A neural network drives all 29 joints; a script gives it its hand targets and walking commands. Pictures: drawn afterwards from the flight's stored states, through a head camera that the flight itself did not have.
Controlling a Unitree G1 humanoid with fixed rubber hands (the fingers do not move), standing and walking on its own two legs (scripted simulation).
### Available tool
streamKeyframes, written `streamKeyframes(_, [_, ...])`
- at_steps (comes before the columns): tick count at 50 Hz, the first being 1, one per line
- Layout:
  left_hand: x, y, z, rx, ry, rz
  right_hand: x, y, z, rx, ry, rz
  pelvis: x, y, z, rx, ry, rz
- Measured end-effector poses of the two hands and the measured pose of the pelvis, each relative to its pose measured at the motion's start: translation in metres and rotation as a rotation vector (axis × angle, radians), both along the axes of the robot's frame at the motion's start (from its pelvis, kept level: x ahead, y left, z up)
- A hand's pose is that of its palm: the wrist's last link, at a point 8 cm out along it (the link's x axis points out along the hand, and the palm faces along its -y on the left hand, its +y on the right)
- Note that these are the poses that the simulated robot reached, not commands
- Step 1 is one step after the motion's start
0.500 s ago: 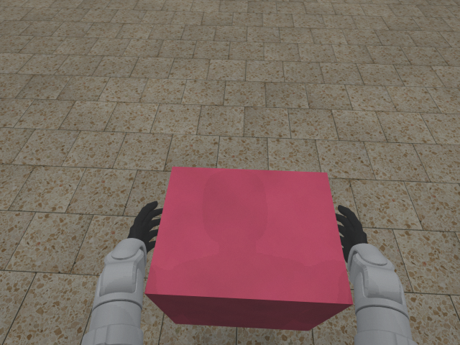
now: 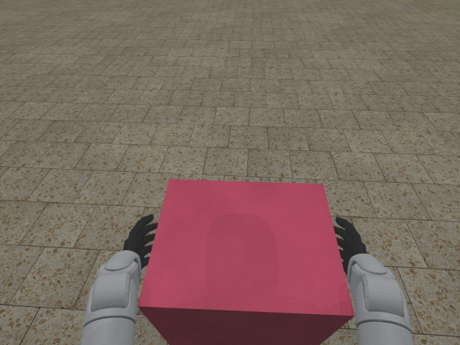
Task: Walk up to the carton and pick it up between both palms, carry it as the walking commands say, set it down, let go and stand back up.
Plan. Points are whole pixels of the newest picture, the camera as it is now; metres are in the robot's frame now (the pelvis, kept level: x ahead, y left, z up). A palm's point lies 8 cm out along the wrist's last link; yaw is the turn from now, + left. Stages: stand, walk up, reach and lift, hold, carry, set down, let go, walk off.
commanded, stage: reach and lift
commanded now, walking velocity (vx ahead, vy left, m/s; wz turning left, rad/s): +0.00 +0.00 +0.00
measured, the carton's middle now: (242, 269) +0.31 -0.02 -0.04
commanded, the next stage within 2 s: hold in 1.42 s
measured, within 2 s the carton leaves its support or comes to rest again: neither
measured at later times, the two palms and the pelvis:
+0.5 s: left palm (125, 265) +0.28 +0.19 +0.04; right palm (349, 258) +0.28 -0.20 +0.04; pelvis +0.00 +0.00 +0.00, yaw +0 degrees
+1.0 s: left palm (122, 272) +0.27 +0.19 +0.04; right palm (346, 260) +0.27 -0.20 +0.03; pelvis +0.01 +0.00 +0.00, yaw +0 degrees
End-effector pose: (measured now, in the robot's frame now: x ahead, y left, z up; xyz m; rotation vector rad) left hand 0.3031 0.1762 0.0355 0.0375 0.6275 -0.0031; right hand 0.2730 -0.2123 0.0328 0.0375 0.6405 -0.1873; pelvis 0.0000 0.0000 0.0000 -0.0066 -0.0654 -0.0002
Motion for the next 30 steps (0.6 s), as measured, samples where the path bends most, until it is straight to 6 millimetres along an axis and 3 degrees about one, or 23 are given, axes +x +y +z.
streamKeyframes(14, [-0.015,0.005,0.005,-0.005,0.01,0.028,-0.006,0.004,0.004,-0.001,0.009,0.024,0.0,0.001,0.001,0.0,-0.035,0.0])
streamKeyframes(30, [-0.022,0.013,0.004,-0.003,0.008,0.08,0.006,0.011,0.003,-0.015,0.008,0.083,0.004,-0.004,0.001,0.001,-0.017,0.0])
